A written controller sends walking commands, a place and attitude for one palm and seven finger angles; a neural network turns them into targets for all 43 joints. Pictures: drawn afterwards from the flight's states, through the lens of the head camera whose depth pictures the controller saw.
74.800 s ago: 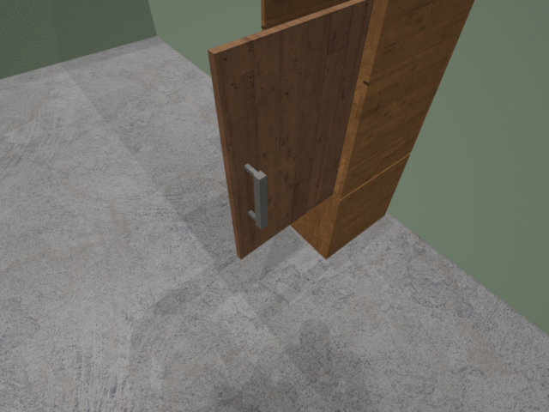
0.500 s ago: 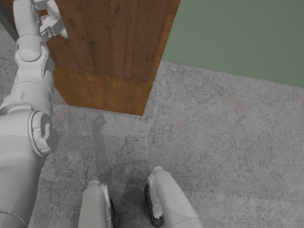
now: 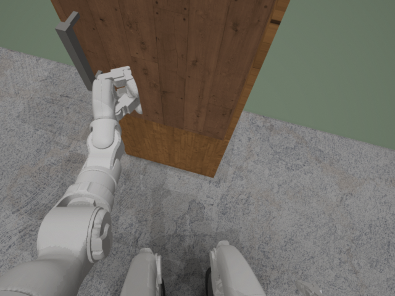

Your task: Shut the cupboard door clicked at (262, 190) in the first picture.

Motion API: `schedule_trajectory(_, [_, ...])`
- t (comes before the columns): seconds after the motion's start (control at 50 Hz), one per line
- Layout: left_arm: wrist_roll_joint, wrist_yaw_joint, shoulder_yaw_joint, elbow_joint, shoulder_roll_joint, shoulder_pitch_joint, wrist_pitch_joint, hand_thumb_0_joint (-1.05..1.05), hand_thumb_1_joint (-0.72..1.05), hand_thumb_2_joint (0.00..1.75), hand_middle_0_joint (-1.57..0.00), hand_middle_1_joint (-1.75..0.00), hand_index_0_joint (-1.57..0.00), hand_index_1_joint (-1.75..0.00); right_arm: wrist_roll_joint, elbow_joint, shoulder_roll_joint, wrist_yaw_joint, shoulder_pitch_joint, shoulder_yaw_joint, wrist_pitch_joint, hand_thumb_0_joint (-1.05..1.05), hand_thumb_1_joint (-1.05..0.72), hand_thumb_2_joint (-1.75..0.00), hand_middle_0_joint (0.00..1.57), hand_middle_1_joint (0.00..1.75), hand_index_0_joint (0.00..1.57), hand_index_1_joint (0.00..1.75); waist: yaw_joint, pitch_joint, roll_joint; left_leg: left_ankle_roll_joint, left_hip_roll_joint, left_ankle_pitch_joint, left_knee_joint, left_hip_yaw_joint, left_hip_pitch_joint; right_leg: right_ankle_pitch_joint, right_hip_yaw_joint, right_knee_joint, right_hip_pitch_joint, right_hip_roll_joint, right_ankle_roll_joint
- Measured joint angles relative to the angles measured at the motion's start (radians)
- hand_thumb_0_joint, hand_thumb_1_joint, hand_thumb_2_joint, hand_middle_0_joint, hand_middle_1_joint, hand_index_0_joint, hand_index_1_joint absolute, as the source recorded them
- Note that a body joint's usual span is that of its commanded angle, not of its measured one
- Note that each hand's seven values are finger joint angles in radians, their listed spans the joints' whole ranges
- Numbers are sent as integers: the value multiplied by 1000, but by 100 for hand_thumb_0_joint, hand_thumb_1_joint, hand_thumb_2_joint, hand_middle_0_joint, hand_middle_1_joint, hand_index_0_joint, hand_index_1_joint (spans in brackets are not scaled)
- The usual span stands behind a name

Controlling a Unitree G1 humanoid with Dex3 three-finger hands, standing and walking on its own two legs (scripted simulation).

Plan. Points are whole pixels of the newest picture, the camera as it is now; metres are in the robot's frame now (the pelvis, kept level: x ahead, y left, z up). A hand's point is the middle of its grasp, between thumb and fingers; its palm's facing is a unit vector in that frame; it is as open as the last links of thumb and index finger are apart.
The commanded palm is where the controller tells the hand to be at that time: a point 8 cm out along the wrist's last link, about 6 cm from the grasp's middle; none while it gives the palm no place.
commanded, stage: draw the hand back to the body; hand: left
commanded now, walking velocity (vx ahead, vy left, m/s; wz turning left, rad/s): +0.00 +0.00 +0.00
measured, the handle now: (84, 55) +0.62 +0.20 +0.04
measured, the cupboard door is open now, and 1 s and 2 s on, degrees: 0 0 0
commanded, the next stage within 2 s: step back with the hand held close in 1.60 s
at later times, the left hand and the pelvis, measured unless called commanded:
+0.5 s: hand (76, 121) +0.39 +0.15 +0.14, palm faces +0.01 -1.00 -0.03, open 3.1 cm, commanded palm +0.34 +0.21 +0.15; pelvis +0.01 +0.00 +0.07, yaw +0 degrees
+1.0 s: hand out of the picture +0.27 +0.24 +0.24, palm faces +0.34 -0.89 -0.31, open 4.5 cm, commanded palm +0.22 +0.28 +0.26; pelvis +0.04 +0.00 +0.13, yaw +1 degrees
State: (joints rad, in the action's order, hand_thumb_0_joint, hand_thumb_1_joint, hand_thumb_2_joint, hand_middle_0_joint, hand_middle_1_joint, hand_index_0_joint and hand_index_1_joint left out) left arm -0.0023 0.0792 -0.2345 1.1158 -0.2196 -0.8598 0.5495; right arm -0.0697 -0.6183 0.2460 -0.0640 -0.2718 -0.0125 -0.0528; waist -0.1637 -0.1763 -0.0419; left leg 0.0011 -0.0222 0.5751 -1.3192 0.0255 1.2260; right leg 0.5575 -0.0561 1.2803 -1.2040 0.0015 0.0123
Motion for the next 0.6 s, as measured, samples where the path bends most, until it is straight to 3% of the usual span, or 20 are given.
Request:
schedule_trajectory(0.08, [-9,-6,-29,-1,-18,-9,9,2,89,90,-130,-150,-130,-150,0,16,-7,4,21,3,-11,0,-91,-90,20,29,20,30,-8,0,4,-3,-4,3,-13,-4,11,3,4,18,-17,4,4])
schedule_trajectory(0.16, [26,-49,-53,-152,-29,104,-20,2,89,90,-130,-150,-130,-150,23,39,-15,11,2,0,-35,0,-91,-90,20,29,20,30,10,13,-1,-6,-13,0,20,-23,-40,-5,23,-6,21,13,4])
schedule_trajectory(0.32, [148,-124,17,-441,-5,413,-132,2,90,90,-130,-150,-129,-150,83,29,-24,52,-77,18,-24,1,-91,-90,20,29,20,30,86,43,-8,-6,-9,-67,225,-29,-288,-66,28,-203,267,12,4])
schedule_trajectory(0.44, [173,-170,57,-525,-8,512,-140,2,90,90,-130,-150,-130,-150,95,17,-6,75,-64,17,14,1,-91,-90,20,30,20,30,99,43,4,-9,-5,-98,313,-10,-417,-95,8,-303,409,10,7])
schedule_trajectory(0.54, [201,-211,75,-652,-7,644,-182,2,90,90,-127,-147,-127,-147,108,54,15,86,-29,8,32,1,-91,-90,20,29,20,30,107,46,4,-3,-3,-114,380,-21,-526,-115,20,-370,515,9,2])
schedule_trajectory(0.6, [133,-143,110,-750,-25,736,-269,2,90,90,-123,-142,-123,-143,113,79,6,111,3,2,4,1,-91,-90,20,29,20,30,120,60,12,-4,3,-136,449,-37,-619,-132,36,-423,597,4,-3])
